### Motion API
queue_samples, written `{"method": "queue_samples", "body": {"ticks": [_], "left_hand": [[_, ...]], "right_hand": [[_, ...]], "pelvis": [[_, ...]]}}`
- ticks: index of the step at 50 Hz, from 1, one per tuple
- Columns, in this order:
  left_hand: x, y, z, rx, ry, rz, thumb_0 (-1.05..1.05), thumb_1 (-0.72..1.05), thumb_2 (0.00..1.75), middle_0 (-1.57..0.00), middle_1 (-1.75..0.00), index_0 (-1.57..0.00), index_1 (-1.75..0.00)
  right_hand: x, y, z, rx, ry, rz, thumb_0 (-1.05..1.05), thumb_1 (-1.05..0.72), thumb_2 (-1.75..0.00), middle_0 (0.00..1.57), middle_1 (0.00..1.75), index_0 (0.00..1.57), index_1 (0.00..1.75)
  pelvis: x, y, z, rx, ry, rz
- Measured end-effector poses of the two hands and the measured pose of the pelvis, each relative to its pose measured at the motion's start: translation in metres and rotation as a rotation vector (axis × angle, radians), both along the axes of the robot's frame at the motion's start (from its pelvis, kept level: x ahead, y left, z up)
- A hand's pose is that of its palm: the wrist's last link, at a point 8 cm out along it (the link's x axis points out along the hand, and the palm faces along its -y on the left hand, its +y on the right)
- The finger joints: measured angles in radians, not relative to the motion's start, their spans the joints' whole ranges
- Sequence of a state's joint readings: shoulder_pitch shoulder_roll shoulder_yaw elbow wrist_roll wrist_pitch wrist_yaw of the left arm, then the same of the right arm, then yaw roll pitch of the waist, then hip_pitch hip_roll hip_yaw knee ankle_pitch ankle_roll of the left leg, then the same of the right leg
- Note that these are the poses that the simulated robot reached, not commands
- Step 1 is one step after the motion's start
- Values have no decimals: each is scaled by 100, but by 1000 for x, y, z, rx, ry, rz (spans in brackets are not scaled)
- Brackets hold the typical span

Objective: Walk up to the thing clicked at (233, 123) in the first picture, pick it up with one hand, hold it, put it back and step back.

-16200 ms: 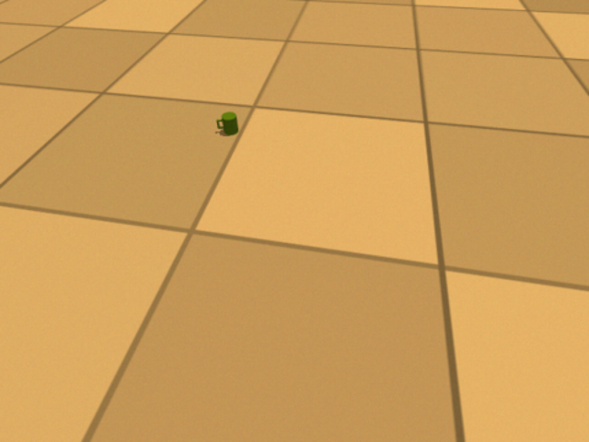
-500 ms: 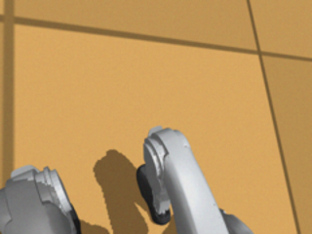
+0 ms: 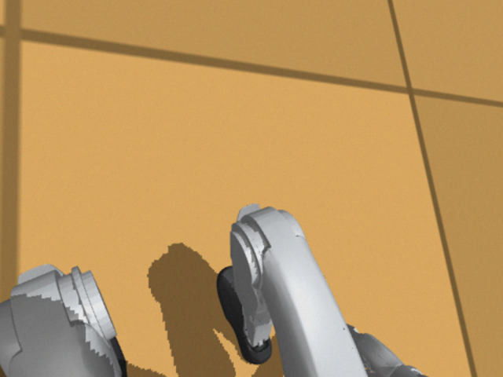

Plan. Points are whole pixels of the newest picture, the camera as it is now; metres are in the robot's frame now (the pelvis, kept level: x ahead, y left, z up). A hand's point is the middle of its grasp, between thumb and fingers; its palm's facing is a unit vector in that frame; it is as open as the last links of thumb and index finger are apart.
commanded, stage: close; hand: left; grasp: from above
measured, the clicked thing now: out of the picture +0.45 +0.35 -0.25
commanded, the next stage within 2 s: settle in 0.80 s
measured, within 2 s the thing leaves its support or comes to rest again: leaves its support in 1.36 s
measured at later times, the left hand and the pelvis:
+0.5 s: hand out of the picture +0.44 +0.34 -0.21, palm faces -0.42 -0.16 -0.89, open 12.4 cm; pelvis +0.00 +0.00 +0.00, yaw +0 degrees
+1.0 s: hand out of the picture +0.44 +0.34 -0.21, palm faces -0.43 -0.15 -0.89, open 11.7 cm; pelvis +0.00 +0.00 +0.00, yaw +0 degrees
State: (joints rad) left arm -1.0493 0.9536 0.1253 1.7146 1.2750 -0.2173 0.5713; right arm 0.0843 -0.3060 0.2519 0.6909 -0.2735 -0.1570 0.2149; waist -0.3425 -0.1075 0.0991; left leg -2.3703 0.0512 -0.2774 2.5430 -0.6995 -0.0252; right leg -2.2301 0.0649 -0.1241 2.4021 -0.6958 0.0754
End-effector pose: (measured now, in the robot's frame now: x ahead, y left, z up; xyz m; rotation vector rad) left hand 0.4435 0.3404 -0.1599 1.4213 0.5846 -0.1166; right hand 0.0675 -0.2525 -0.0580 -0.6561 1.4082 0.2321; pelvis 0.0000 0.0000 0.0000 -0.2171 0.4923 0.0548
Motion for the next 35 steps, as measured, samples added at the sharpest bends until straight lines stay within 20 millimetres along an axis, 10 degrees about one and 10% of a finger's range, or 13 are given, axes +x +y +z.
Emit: {"method": "queue_samples", "body": {"ticks": [35], "left_hand": [[0,0,8,12,12,-10,0,-28,95,-43,-97,-31,-98]], "right_hand": [[-7,4,-2,17,-5,-7,0,-91,-90,20,30,20,30]], "pelvis": [[-2,0,0,4,-1,4]]}}
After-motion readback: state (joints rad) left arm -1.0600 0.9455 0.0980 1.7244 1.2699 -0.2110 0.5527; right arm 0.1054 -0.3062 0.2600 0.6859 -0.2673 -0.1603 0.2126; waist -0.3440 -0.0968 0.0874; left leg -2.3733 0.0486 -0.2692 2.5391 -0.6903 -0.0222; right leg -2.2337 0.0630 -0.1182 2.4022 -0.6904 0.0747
